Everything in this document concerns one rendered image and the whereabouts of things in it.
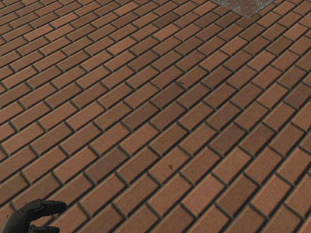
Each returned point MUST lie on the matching left robot hand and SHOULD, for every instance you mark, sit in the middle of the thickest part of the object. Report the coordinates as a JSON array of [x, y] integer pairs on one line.
[[19, 221]]

